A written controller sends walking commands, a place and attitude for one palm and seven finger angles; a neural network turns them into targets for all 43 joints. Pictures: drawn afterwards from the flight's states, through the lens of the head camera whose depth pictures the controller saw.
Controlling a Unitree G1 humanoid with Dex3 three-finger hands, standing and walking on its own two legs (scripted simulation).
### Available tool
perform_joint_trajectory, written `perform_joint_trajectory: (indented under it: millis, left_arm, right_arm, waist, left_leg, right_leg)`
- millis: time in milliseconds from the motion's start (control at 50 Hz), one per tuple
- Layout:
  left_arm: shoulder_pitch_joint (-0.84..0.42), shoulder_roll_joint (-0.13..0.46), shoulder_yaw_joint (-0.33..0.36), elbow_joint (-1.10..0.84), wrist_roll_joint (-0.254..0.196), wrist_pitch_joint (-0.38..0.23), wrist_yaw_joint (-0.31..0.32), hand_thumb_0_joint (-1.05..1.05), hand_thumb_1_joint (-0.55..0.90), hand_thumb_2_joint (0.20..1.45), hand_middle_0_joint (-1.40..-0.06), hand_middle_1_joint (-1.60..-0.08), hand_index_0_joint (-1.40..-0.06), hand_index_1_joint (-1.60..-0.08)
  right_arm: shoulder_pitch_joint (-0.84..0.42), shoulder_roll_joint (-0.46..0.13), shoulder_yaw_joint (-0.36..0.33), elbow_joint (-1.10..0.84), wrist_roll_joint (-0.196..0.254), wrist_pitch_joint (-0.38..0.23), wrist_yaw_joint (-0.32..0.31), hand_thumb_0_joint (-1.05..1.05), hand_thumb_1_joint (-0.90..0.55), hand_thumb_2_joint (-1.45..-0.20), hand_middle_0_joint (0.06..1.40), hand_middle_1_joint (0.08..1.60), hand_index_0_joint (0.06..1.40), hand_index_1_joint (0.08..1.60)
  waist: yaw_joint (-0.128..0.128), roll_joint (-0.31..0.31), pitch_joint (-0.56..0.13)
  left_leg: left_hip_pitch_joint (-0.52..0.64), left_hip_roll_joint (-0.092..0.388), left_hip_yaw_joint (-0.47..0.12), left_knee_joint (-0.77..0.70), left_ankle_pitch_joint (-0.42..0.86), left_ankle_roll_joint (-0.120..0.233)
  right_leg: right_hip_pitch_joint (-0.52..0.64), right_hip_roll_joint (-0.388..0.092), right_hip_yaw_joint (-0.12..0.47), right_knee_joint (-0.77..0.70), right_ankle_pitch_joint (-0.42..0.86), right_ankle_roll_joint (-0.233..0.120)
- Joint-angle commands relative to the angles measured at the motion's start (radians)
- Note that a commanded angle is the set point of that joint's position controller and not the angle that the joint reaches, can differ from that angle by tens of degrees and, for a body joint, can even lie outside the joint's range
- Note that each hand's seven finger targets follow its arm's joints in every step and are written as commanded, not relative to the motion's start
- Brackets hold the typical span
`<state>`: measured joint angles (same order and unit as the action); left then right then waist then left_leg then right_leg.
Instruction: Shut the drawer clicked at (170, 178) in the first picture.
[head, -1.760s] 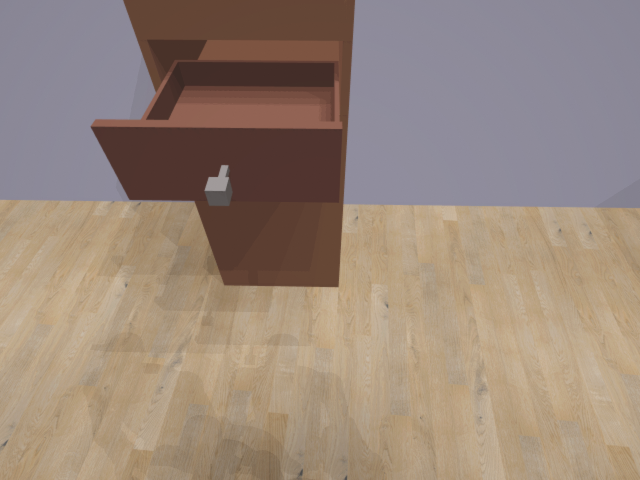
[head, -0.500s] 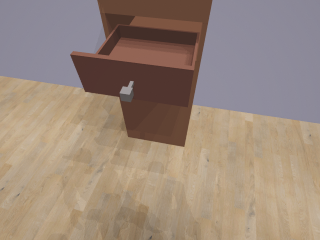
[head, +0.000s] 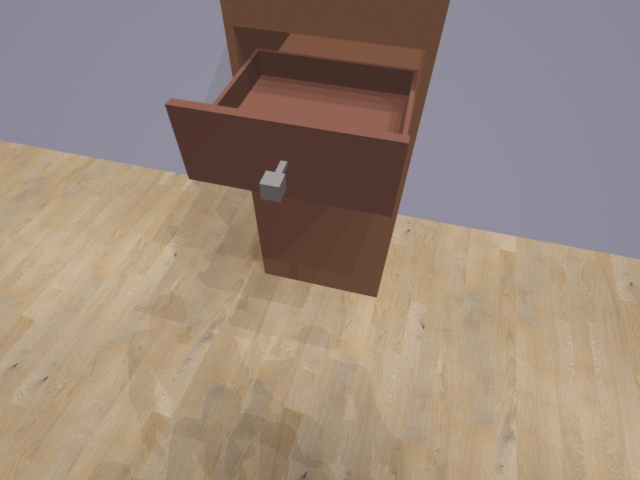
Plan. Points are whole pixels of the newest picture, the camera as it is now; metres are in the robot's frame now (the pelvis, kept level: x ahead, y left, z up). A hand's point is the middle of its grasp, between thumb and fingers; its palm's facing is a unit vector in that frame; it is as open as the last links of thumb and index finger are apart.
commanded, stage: look at it before walking up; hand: left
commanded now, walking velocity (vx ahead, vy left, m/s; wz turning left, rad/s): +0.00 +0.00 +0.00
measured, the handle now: (276, 178) +0.54 +0.11 +0.05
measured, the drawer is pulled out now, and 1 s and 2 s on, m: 0.30 0.30 0.30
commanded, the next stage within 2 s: turn to face it in 0.38 s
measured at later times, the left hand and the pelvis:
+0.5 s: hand out of the picture +0.01 +0.19 -0.18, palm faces +0.02 -0.98 -0.20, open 7.4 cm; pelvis +0.00 +0.01 +0.00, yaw -1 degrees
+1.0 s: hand out of the picture +0.04 +0.21 -0.18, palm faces -0.07 -0.97 -0.24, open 7.4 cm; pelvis -0.02 +0.01 -0.01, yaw -6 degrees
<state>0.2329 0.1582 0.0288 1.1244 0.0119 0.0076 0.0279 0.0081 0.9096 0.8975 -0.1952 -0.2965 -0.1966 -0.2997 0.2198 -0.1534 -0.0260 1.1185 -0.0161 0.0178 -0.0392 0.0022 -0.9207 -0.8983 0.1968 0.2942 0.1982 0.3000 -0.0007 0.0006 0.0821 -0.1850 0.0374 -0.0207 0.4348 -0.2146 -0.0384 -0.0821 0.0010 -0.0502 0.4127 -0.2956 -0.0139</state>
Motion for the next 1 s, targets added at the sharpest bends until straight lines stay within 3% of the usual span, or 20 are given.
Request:
perform_joint_trajectory:
  millis: [0, 220, 280, 320, 380, 480, 620, 800, 860, 920, 980]
  left_arm:
    - [0.053, 0.115, 0.015, -0.023, -0.004, -0.013, 0.007, 0.000, 0.900, 0.900, -0.200, -0.300, -0.200, -0.300]
    - [0.069, 0.120, 0.015, -0.023, -0.004, -0.016, 0.006, 0.000, 0.900, 0.900, -0.200, -0.300, -0.200, -0.300]
    - [0.066, 0.115, 0.014, -0.022, -0.005, -0.012, 0.006, 0.000, 0.900, 0.900, -0.200, -0.300, -0.200, -0.300]
    - [0.071, 0.118, 0.015, -0.022, -0.004, -0.012, 0.006, 0.000, 0.900, 0.900, -0.200, -0.300, -0.200, -0.300]
    - [0.066, 0.114, 0.014, -0.021, -0.005, -0.010, 0.006, 0.000, 0.900, 0.900, -0.200, -0.300, -0.200, -0.300]
    - [0.065, 0.116, 0.015, -0.024, -0.004, -0.010, 0.006, 0.000, 0.900, 0.900, -0.200, -0.300, -0.200, -0.300]
    - [0.051, 0.130, 0.038, -0.054, 0.001, 0.006, 0.001, 0.000, 0.900, 0.900, -0.200, -0.300, -0.200, -0.300]
    - [0.026, 0.144, 0.060, -0.114, 0.011, 0.021, -0.012, 0.000, 0.900, 0.900, -0.200, -0.300, -0.200, -0.300]
    - [0.020, 0.156, 0.064, -0.132, 0.013, 0.022, -0.014, 0.000, 0.900, 0.900, -0.200, -0.300, -0.200, -0.300]
    - [0.013, 0.174, 0.066, -0.143, 0.015, 0.021, -0.013, 0.000, 0.900, 0.900, -0.200, -0.300, -0.200, -0.300]
    - [0.021, 0.205, 0.070, -0.140, 0.013, 0.017, -0.018, 0.000, 0.900, 0.900, -0.200, -0.300, -0.200, -0.300]
  right_arm:
    - [0.060, -0.100, -0.009, -0.024, 0.001, -0.011, -0.006, 0.000, -0.900, -0.900, 0.200, 0.300, 0.200, 0.300]
    - [0.072, -0.100, -0.012, -0.020, 0.004, -0.016, -0.008, 0.000, -0.900, -0.900, 0.200, 0.300, 0.200, 0.300]
    - [0.073, -0.098, -0.010, -0.015, 0.002, -0.014, -0.008, 0.000, -0.900, -0.900, 0.200, 0.300, 0.200, 0.300]
    - [0.073, -0.097, -0.011, -0.017, 0.004, -0.015, -0.007, 0.000, -0.900, -0.900, 0.200, 0.300, 0.200, 0.300]
    - [0.076, -0.098, -0.010, -0.014, 0.001, -0.015, -0.007, 0.000, -0.900, -0.900, 0.200, 0.300, 0.200, 0.300]
    - [0.080, -0.096, -0.012, -0.016, 0.002, -0.016, -0.008, 0.000, -0.900, -0.900, 0.200, 0.300, 0.200, 0.300]
    - [0.069, -0.108, -0.031, -0.035, 0.001, -0.004, -0.014, 0.000, -0.900, -0.900, 0.200, 0.300, 0.200, 0.300]
    - [0.033, -0.157, -0.057, -0.098, -0.003, 0.001, -0.017, 0.000, -0.900, -0.900, 0.200, 0.300, 0.200, 0.300]
    - [0.019, -0.160, -0.061, -0.117, -0.004, 0.003, -0.015, 0.000, -0.900, -0.900, 0.200, 0.300, 0.200, 0.300]
    - [0.007, -0.141, -0.057, -0.137, -0.004, 0.007, -0.010, 0.000, -0.900, -0.900, 0.200, 0.300, 0.200, 0.300]
    - [0.011, -0.120, -0.046, -0.141, -0.010, 0.004, 0.002, 0.000, -0.900, -0.900, 0.200, 0.300, 0.200, 0.300]
  waist:
    - [-0.006, 0.021, -0.008]
    - [-0.003, -0.002, -0.026]
    - [-0.003, 0.024, -0.009]
    - [0.000, 0.000, -0.010]
    - [-0.002, 0.029, -0.008]
    - [-0.003, 0.020, -0.022]
    - [-0.003, 0.009, -0.015]
    - [-0.004, 0.060, -0.041]
    - [-0.002, 0.041, -0.047]
    - [0.000, -0.034, -0.052]
    - [0.004, -0.138, -0.057]
  left_leg:
    - [0.040, 0.065, -0.027, -0.059, 0.188, 0.039]
    - [0.053, 0.068, -0.022, -0.060, 0.201, 0.042]
    - [0.033, 0.066, -0.025, -0.063, 0.185, 0.040]
    - [0.039, 0.066, -0.027, -0.066, 0.185, 0.043]
    - [0.028, 0.065, -0.029, -0.067, 0.179, 0.041]
    - [0.039, 0.067, -0.026, -0.059, 0.196, 0.043]
    - [0.027, 0.087, -0.001, -0.014, 0.140, 0.048]
    - [-0.017, 0.137, -0.022, -0.009, 0.049, 0.076]
    - [-0.039, 0.134, -0.008, 0.010, 0.006, 0.072]
    - [-0.054, 0.085, 0.043, 0.062, -0.055, 0.050]
    - [-0.057, 0.017, 0.085, 0.124, -0.201, 0.032]
  right_leg:
    - [-0.068, -0.103, 0.066, -0.095, 0.198, -0.014]
    - [-0.056, -0.099, 0.067, -0.096, 0.217, -0.014]
    - [-0.061, -0.100, 0.068, -0.094, 0.191, -0.013]
    - [-0.062, -0.097, 0.065, -0.096, 0.186, -0.012]
    - [-0.064, -0.099, 0.066, -0.090, 0.175, -0.012]
    - [-0.062, -0.101, 0.071, -0.084, 0.200, -0.011]
    - [-0.118, -0.088, 0.100, -0.033, 0.210, -0.019]
    - [-0.177, -0.056, 0.124, 0.068, 0.189, -0.022]
    - [-0.183, -0.061, 0.153, 0.068, 0.187, -0.028]
    - [-0.188, -0.095, 0.212, 0.014, 0.164, -0.049]
    - [-0.184, -0.141, 0.308, -0.107, -0.136, -0.088]
